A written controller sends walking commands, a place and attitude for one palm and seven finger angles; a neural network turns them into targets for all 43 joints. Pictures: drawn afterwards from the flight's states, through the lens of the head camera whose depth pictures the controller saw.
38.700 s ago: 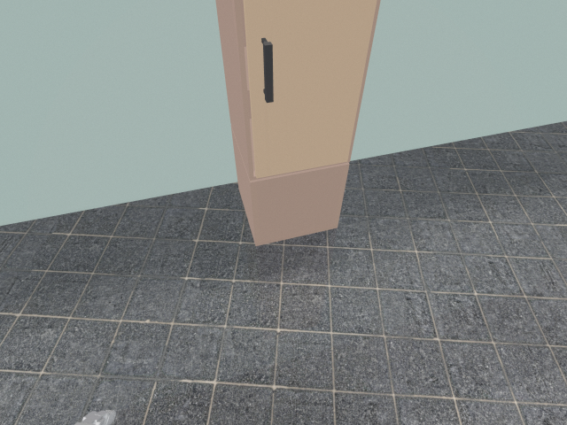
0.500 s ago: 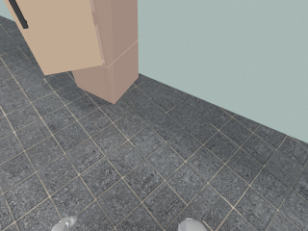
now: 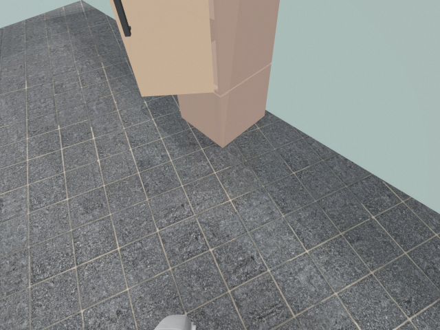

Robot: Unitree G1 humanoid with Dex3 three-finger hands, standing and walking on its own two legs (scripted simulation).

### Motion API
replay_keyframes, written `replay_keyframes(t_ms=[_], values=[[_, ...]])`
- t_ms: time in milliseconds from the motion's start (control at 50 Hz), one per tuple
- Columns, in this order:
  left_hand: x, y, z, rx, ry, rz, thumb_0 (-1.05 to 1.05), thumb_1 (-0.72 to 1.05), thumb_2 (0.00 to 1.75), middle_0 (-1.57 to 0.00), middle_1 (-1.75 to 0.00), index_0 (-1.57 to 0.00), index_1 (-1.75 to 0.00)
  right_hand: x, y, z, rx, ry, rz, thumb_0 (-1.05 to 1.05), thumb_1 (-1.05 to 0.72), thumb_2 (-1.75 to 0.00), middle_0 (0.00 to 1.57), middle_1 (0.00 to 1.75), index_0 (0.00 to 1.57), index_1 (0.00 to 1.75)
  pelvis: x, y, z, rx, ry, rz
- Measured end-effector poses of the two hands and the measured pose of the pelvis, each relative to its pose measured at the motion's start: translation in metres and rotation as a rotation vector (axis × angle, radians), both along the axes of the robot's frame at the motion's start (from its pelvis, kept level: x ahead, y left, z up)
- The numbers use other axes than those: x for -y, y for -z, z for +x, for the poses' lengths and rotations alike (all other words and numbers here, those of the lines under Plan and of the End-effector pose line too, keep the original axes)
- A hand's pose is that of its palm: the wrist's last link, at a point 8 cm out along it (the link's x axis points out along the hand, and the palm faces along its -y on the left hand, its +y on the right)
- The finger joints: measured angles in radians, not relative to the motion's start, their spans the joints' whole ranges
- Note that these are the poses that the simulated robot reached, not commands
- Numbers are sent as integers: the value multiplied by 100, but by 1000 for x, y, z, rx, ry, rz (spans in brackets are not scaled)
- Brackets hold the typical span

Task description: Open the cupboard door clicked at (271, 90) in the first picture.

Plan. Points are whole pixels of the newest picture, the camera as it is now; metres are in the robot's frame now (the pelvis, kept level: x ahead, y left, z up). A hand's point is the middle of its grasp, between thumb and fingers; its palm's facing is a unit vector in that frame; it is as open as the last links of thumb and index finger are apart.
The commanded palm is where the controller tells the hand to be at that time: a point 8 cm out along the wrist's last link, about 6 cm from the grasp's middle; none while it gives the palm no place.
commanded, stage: take the last steps up to it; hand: left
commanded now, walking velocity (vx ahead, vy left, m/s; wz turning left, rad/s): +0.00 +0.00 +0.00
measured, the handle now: (122, 11) +1.09 +0.41 +0.05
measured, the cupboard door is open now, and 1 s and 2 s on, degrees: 49 49 49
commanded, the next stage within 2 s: come to a stop and stand still in 1.70 s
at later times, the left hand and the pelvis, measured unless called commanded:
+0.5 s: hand out of the picture +0.09 +0.26 -0.17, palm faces +0.13 -0.98 -0.15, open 7.4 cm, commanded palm none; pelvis +0.06 +0.07 +0.00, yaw +5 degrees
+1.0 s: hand (131, 265) +0.26 +0.23 -0.16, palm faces +0.18 -0.96 -0.23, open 7.0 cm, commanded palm none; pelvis +0.23 +0.04 +0.00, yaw +8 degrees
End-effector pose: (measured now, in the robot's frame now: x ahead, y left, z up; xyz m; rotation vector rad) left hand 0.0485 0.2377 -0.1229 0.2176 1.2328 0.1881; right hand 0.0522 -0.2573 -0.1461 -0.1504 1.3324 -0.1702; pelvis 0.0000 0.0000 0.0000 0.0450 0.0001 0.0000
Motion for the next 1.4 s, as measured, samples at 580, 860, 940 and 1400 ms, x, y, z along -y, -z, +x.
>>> replay_keyframes(t_ms=[580,860,940,1400], values=[[-66,21,84,27,-60,-116,0,91,90,-20,-29,-19,-30,-103,-15,-30,-183,-23,-17,1,-92,-90,20,30,20,30,-73,0,79,17,-94,-45],[-25,16,236,190,-15,-84,0,91,90,-20,-29,-20,-30,-99,6,11,-390,50,90,1,-91,-90,20,30,20,30,-41,17,182,32,-114,-34],[-31,10,215,120,-130,-51,-3,95,90,-20,-29,-20,-30,-85,6,105,-229,-19,73,1,-91,-90,20,30,20,30,-37,5,206,18,-126,-37],[-72,36,200,-340,-271,-191,0,91,90,-20,-29,-19,-30,-180,-13,453,245,-255,17,1,-91,-90,19,30,20,30,-123,11,362,21,-107,-35]])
